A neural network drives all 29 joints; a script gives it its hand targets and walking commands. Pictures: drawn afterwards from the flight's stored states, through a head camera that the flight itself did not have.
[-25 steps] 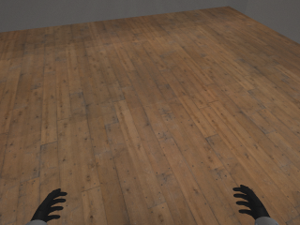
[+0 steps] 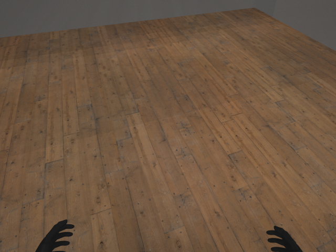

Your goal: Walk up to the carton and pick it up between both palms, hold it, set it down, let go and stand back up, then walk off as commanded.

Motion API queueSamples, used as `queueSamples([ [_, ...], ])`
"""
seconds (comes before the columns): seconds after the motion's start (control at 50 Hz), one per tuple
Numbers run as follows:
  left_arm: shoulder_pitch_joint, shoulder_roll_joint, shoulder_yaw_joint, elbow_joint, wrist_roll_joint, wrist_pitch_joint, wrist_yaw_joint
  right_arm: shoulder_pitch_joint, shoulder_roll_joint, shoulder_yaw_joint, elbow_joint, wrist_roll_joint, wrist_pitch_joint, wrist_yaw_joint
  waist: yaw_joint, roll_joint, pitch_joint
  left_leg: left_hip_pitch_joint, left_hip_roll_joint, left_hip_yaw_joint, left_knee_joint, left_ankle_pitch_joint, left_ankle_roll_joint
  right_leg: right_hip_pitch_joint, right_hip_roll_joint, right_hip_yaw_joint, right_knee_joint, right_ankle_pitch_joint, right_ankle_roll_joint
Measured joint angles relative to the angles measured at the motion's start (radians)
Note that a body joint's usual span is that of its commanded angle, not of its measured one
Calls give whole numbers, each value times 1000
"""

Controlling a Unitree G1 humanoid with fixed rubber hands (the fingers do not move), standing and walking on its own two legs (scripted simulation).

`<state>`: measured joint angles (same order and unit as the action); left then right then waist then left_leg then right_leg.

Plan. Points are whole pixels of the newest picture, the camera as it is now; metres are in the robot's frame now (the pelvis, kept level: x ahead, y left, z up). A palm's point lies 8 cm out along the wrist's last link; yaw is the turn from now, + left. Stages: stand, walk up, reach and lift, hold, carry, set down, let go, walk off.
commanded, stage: stand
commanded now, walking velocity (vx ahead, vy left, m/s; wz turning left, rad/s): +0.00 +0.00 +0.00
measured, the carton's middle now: out of the picture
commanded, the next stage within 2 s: walk up in 0.66 s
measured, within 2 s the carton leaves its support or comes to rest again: neither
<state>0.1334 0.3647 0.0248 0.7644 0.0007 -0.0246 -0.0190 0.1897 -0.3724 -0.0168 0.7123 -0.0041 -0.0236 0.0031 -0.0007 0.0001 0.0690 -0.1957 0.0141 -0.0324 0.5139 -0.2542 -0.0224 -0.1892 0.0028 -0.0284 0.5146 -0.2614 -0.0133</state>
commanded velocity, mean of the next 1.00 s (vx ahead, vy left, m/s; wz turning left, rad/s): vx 0.00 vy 0.00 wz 0.00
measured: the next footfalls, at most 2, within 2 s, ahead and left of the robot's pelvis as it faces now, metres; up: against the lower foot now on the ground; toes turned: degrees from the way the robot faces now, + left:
right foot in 1.20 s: +0.03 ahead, -0.24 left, +0.00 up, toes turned -23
left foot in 1.50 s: +0.15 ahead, -0.12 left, +0.00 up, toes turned -32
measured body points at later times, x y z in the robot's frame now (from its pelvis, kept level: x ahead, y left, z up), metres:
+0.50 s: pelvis +0.01 +0.00 +0.01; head +0.01 +0.00 +0.46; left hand +0.14 +0.31 -0.09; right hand +0.13 -0.31 -0.10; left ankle +0.02 +0.13 -0.74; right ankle +0.01 -0.11 -0.74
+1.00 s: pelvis -0.01 -0.01 +0.00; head +0.02 -0.02 +0.45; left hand +0.13 +0.30 -0.10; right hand +0.10 -0.36 -0.09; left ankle +0.02 +0.13 -0.74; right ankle +0.00 -0.12 -0.71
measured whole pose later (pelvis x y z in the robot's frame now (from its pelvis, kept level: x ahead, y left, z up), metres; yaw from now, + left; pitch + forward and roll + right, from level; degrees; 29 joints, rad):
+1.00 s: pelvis -0.01 -0.01 +0.00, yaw -8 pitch -2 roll +1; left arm 0.17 0.40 0.08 0.84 0.09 0.06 -0.08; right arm 0.13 -0.44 -0.08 0.84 -0.05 -0.03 -0.07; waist 0.04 0.00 0.10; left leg -0.19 0.05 0.10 0.44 -0.23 -0.01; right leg -0.36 0.00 0.02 0.75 -0.36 0.00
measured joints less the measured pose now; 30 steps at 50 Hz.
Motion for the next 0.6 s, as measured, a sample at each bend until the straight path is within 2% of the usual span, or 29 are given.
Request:
queueSamples([
  [0.6, -20, 22, -8, 171, -7, 8, 12, -37, -11, 19, 179, 8, 5, -13, 3, 2, 1, 70, 2, -1, -115, 52, -4, 68, 2, -2, -107, 47, -1],
])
